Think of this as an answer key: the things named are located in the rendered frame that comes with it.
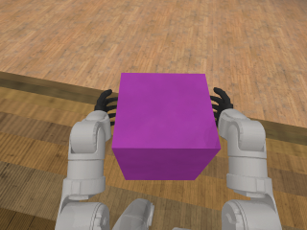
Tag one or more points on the robot left upper arm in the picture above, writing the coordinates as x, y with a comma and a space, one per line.
84, 216

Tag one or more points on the robot right hand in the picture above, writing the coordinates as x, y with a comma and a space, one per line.
224, 103

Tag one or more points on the robot right upper arm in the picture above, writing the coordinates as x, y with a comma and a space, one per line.
241, 214

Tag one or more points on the robot left forearm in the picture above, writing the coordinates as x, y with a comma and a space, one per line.
86, 153

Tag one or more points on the robot right forearm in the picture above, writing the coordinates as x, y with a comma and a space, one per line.
247, 153

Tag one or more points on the robot left hand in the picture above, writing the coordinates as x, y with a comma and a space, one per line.
102, 104

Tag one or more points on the carton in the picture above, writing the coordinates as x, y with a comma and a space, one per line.
164, 127

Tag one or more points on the left robot thigh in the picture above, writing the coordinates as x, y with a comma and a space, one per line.
138, 216

